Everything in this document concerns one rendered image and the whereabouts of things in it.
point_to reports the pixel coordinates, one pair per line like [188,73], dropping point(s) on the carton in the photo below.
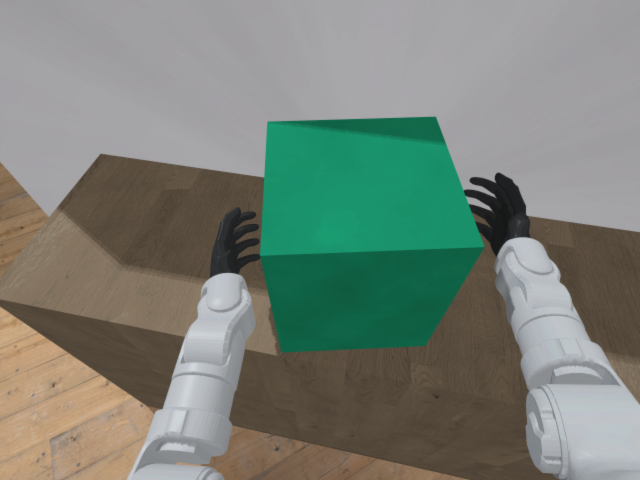
[367,235]

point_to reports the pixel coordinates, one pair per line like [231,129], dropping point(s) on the robot left forearm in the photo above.
[194,424]

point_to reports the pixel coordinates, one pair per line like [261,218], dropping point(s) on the right robot upper arm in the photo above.
[584,432]

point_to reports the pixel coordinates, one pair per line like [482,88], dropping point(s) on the robot right forearm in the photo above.
[554,344]

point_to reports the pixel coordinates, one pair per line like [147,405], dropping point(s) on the pedestal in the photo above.
[114,278]

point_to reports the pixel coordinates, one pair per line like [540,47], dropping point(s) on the robot left hand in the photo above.
[225,251]

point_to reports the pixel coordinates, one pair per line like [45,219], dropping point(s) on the robot right hand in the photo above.
[509,219]

